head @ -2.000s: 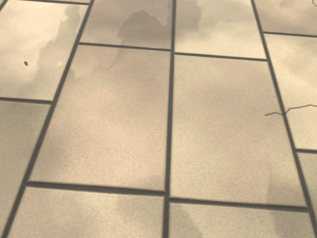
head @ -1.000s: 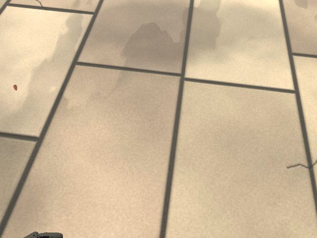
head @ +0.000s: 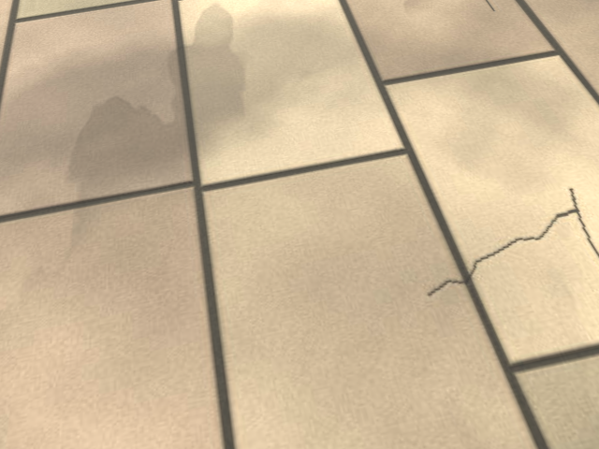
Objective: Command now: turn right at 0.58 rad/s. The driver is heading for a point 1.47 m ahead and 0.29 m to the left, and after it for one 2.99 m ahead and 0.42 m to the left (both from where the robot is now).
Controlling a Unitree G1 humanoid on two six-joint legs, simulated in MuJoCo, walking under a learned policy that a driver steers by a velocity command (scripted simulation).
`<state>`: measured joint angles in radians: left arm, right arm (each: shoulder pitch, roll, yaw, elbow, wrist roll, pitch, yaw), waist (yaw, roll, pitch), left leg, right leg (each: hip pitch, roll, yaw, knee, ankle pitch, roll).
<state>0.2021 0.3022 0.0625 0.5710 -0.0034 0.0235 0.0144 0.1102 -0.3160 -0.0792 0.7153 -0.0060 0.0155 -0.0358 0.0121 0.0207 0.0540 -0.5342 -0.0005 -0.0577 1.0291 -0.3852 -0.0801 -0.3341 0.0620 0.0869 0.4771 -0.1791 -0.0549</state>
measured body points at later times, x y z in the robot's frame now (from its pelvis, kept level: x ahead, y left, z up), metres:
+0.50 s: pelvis +0.06 +0.00 +0.01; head +0.07 +0.02 +0.46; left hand +0.25 +0.26 -0.07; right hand +0.08 -0.28 -0.11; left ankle +0.02 +0.14 -0.74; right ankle +0.09 -0.13 -0.72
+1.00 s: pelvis +0.20 +0.02 -0.02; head +0.25 +0.05 +0.42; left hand +0.19 +0.33 -0.14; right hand +0.49 -0.16 -0.09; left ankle +0.27 +0.13 -0.75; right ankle +0.11 -0.13 -0.71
